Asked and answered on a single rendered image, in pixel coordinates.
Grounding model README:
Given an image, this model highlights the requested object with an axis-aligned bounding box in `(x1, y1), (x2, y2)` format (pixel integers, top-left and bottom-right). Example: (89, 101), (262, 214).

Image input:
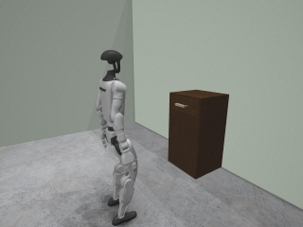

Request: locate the handle
(175, 103), (187, 108)

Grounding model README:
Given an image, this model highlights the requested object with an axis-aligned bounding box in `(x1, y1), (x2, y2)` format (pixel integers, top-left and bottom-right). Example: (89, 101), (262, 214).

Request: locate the robot left forearm
(97, 109), (108, 131)

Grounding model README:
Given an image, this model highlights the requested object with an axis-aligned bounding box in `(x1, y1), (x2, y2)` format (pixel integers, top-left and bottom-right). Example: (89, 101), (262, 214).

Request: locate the right robot upper arm
(111, 81), (127, 122)

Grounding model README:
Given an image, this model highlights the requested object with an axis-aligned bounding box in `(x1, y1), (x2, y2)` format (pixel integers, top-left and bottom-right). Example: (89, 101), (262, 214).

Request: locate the robot left hand
(100, 131), (112, 148)

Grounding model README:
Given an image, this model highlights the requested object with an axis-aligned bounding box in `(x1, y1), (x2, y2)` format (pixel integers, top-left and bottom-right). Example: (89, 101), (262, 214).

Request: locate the robot right forearm
(113, 113), (130, 153)

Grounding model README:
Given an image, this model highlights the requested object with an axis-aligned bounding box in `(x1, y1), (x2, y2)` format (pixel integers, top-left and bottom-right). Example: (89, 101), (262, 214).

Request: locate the left robot upper arm
(96, 79), (102, 112)

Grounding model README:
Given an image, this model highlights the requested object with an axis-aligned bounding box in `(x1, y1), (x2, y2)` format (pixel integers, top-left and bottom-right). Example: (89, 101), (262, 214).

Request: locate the robot torso
(99, 78), (126, 146)

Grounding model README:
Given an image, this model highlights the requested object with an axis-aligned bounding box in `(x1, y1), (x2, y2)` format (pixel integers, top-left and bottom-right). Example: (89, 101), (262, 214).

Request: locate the robot right hand
(121, 151), (137, 176)

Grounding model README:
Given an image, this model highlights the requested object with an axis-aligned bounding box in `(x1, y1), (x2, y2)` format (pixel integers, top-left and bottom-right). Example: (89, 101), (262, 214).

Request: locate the robot left foot
(108, 197), (119, 207)

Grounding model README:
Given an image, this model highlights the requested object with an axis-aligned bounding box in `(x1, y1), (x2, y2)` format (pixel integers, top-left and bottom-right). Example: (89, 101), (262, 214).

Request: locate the cabinet
(168, 90), (229, 180)

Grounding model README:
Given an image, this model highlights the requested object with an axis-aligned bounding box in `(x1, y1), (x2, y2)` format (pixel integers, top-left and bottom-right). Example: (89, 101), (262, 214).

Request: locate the drawer
(170, 95), (200, 116)

